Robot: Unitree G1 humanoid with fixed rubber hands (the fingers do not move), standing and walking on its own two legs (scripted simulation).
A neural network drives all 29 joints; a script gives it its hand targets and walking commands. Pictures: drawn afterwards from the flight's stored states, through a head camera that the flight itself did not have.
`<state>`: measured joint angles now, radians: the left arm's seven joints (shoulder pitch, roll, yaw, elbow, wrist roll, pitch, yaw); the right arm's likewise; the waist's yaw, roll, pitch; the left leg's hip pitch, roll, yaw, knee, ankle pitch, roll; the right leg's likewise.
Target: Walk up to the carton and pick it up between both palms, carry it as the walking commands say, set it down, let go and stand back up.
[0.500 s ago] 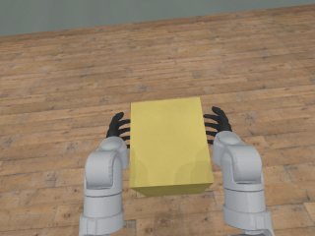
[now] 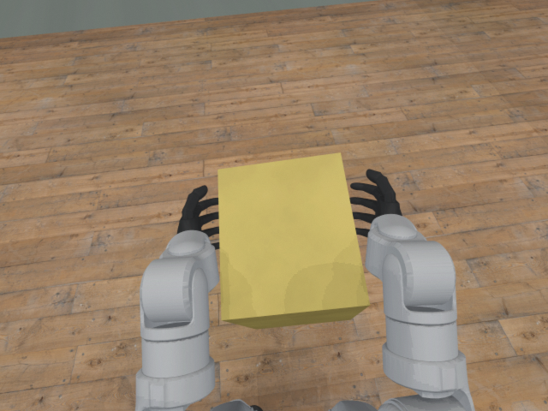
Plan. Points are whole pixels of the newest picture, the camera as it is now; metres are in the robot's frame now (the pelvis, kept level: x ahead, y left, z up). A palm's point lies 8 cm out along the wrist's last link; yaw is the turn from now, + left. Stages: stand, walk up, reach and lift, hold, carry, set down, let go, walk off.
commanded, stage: carry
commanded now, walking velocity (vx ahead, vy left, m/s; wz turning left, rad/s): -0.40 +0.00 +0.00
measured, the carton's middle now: (292, 254) +0.33 +0.00 +0.02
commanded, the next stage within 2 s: none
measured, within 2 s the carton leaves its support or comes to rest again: neither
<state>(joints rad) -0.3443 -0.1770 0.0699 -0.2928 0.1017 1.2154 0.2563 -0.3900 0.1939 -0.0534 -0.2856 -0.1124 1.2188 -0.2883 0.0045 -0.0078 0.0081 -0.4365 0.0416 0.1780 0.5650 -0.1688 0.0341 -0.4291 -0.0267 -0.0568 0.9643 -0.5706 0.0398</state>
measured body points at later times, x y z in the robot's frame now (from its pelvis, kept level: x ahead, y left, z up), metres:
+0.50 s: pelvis -0.21 -0.01 +0.00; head -0.18 -0.01 +0.45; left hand +0.10 +0.13 +0.11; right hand +0.12 -0.12 +0.11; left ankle -0.29 +0.12 -0.71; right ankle -0.03 -0.12 -0.72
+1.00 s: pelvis -0.48 -0.02 +0.01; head -0.48 -0.04 +0.46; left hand -0.18 +0.10 +0.11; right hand -0.18 -0.15 +0.10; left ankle -0.47 +0.12 -0.62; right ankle -0.43 -0.11 -0.72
